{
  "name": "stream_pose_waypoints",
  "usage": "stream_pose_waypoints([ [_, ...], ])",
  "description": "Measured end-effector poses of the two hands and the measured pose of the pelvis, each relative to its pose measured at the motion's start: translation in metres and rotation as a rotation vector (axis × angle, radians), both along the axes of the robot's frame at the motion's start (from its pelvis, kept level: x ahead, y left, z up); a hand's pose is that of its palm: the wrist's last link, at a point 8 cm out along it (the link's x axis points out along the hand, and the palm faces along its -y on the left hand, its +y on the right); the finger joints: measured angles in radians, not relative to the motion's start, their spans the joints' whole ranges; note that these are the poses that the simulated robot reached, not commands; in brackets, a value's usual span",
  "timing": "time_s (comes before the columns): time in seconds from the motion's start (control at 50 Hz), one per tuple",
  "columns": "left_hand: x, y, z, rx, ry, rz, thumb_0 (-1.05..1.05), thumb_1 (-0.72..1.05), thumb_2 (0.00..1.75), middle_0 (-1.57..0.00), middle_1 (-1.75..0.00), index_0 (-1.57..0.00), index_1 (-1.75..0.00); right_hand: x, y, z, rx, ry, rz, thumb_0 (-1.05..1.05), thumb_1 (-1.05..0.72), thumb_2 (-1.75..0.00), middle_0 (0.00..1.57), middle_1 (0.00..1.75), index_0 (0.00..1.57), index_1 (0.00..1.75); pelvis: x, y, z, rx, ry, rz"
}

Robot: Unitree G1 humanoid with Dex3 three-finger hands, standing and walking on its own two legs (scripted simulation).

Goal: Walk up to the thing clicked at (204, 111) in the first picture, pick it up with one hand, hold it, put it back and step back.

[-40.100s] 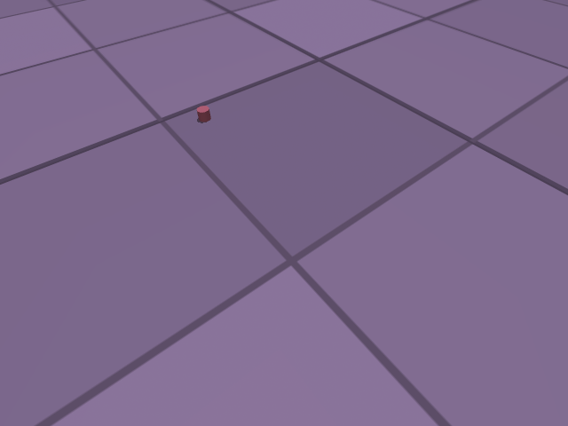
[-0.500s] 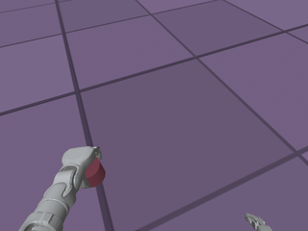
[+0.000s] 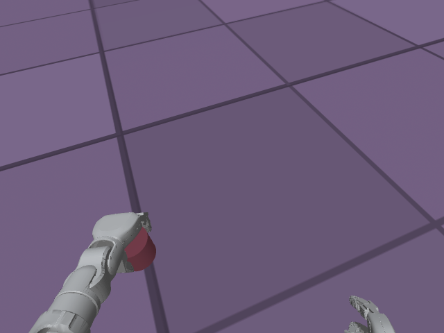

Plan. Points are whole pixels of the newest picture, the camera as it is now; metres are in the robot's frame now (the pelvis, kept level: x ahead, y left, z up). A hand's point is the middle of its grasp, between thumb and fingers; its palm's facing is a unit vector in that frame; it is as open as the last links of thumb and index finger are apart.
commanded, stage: hold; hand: left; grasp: from above
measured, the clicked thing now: (134, 247) +0.31 +0.22 -0.08
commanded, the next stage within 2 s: crouch in 0.92 s
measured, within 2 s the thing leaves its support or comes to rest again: neither
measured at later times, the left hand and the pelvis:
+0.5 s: hand (128, 243) +0.30 +0.22 -0.03, palm faces -0.44 -0.06 -0.90, open 10.4 cm; pelvis +0.01 -0.01 +0.01, yaw +0 degrees
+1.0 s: hand (125, 243) +0.30 +0.22 -0.04, palm faces -0.45 -0.06 -0.89, open 10.4 cm; pelvis +0.01 +0.00 +0.01, yaw +0 degrees
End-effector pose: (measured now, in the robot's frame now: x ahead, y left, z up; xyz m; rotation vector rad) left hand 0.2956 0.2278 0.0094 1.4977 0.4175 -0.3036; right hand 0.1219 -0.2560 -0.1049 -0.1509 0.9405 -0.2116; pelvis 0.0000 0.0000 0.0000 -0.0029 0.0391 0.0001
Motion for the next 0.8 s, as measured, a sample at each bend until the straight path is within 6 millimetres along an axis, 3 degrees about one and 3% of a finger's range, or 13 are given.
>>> stream_pose_waypoints([
  [0.46, 0.004, -0.009, 0.015, -0.012, -0.009, -0.008, -0.03, -0.02, 0.67, -0.61, -0.81, -0.55, -0.71, 0.019, -0.001, 0.006, 0.011, -0.019, 0.009, 0.01, -0.92, -0.90, 0.20, 0.30, 0.20, 0.30, 0.008, -0.006, 0.006, 0.004, -0.020, 0.002],
  [0.8, 0.009, -0.006, 0.011, -0.013, -0.002, -0.010, -0.03, -0.02, 0.67, -0.61, -0.81, -0.55, -0.72, 0.022, 0.000, 0.008, 0.006, 0.001, 0.004, 0.01, -0.92, -0.90, 0.20, 0.30, 0.20, 0.30, 0.013, -0.004, 0.007, 0.003, -0.019, 0.004],
])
